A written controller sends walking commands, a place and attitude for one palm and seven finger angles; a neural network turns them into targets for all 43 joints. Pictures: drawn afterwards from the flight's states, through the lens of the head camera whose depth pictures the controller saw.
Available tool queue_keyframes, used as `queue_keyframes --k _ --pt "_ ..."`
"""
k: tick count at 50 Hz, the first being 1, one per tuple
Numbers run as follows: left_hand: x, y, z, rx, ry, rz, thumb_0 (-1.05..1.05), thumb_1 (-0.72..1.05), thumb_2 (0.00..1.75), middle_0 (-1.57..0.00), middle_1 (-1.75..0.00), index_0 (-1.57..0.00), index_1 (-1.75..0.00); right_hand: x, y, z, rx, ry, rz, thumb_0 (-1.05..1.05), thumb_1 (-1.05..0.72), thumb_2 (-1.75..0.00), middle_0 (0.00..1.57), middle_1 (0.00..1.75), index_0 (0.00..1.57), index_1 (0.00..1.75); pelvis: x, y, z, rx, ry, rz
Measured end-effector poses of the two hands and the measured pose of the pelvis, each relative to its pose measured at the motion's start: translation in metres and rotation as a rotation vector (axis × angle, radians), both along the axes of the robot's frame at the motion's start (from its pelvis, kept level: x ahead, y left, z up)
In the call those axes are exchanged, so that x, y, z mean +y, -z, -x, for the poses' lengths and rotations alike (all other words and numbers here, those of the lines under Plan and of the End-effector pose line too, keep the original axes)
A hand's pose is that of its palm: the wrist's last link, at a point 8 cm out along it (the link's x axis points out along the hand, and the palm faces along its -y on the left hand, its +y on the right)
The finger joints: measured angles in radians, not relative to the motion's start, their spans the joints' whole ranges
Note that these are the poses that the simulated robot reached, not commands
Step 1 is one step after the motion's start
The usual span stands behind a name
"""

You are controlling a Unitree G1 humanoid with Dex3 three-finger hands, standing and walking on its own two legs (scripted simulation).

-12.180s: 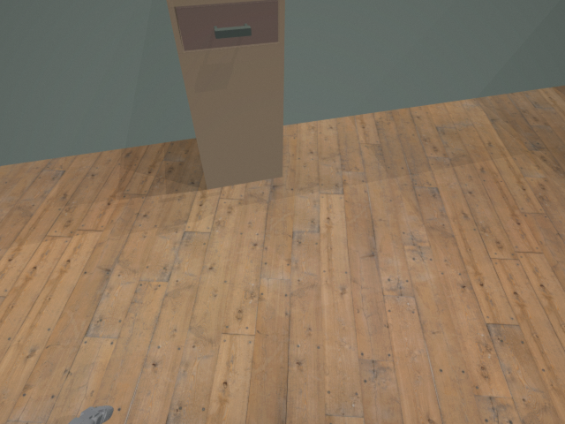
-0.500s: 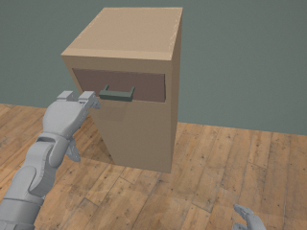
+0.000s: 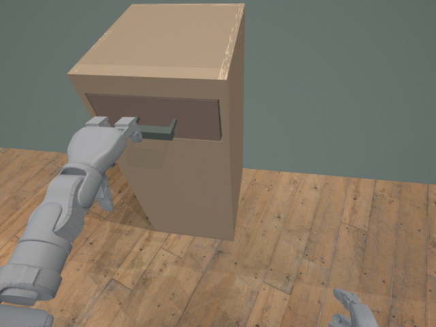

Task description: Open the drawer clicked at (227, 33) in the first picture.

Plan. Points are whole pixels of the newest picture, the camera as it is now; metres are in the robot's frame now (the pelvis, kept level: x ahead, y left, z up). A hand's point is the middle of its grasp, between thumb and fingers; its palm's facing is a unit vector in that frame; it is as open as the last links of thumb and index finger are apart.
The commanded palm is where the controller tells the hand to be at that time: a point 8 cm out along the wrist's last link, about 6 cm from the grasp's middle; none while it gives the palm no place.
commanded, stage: move the hooked fingers above the handle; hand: left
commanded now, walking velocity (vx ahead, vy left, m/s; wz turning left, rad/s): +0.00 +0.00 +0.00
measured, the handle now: (152, 126) +0.58 +0.25 +0.00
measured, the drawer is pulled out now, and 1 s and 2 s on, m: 0.00 0.00 0.00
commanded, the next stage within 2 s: lower the fingers behind the handle in 1.80 s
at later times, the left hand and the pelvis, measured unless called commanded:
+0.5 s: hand (131, 144) +0.43 +0.24 +0.08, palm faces -0.01 -0.01 -1.00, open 13.8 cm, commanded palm +0.42 +0.25 +0.14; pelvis +0.01 +0.00 -0.01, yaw -1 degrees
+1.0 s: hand (139, 127) +0.50 +0.25 +0.07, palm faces -0.03 +0.00 -1.00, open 13.8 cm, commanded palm +0.49 +0.25 +0.12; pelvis +0.02 +0.02 -0.02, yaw -1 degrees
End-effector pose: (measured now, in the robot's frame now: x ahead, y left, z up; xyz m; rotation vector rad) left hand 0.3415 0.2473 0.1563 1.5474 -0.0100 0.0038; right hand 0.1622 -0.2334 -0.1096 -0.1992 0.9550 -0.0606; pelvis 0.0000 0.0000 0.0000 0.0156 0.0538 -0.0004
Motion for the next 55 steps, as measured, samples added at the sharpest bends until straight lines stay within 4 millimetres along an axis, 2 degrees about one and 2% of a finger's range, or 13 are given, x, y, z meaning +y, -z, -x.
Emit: queue_keyframes --k 8,13,24,36,45,55 --pt "-0.012 0.009 -0.024 0.011 0.057 0.000 0.00 -0.49 0.30 -0.32 -1.20 -0.32 -1.20 -0.019 0.010 0.030 0.081 0.068 0.035 0.01 -0.90 -0.90 0.20 0.30 0.20 0.30 -0.001 0.002 -0.003 0.034 0.009 -0.002" --pt "-0.009 0.011 -0.039 -0.004 0.036 -0.002 0.00 -0.49 0.30 -0.32 -1.20 -0.32 -1.20 -0.023 0.014 0.043 0.118 0.101 0.036 0.01 -0.90 -0.90 0.20 0.30 0.20 0.30 0.000 0.004 -0.005 0.053 0.016 -0.004" --pt "-0.010 0.017 -0.067 0.021 0.032 -0.011 0.00 -0.49 0.30 -0.32 -1.20 -0.32 -1.20 -0.020 0.019 0.052 0.148 0.130 0.032 0.01 -0.90 -0.90 0.20 0.30 0.20 0.30 0.003 0.006 -0.009 0.085 0.018 -0.002" --pt "0.004 0.026 -0.095 0.048 0.004 -0.027 0.00 -0.49 0.30 -0.32 -1.20 -0.32 -1.20 -0.021 0.021 0.064 0.191 0.149 0.062 0.01 -0.90 -0.90 0.20 0.30 0.20 0.30 0.008 0.010 -0.012 0.129 0.011 0.005" --pt "-0.002 0.031 -0.126 0.032 0.031 -0.012 0.00 -0.49 0.30 -0.32 -1.20 -0.32 -1.20 -0.024 0.024 0.095 0.280 0.195 0.097 0.01 -0.90 -0.90 0.20 0.30 0.20 0.30 0.015 0.014 -0.016 0.175 0.013 0.012" --pt "0.002 0.041 -0.157 0.067 -0.004 -0.021 0.00 -0.49 0.30 -0.32 -1.20 -0.32 -1.20 -0.018 0.025 0.133 0.381 0.258 0.105 0.00 -0.90 -0.90 0.20 0.30 0.20 0.30 0.022 0.017 -0.020 0.219 0.027 0.019"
